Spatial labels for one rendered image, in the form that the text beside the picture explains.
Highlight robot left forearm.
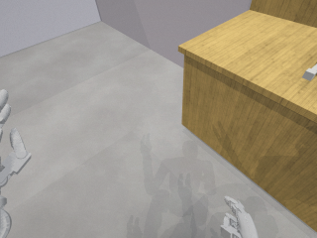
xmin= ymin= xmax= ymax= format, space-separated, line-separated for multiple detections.
xmin=0 ymin=195 xmax=12 ymax=238

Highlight counter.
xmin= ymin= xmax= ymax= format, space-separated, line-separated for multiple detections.
xmin=178 ymin=0 xmax=317 ymax=232

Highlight tap lever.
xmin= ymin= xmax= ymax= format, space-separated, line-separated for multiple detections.
xmin=302 ymin=63 xmax=317 ymax=81

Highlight right robot hand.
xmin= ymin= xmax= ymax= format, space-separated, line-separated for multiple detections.
xmin=220 ymin=195 xmax=259 ymax=238

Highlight left robot hand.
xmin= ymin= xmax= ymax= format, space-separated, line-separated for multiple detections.
xmin=0 ymin=89 xmax=32 ymax=194

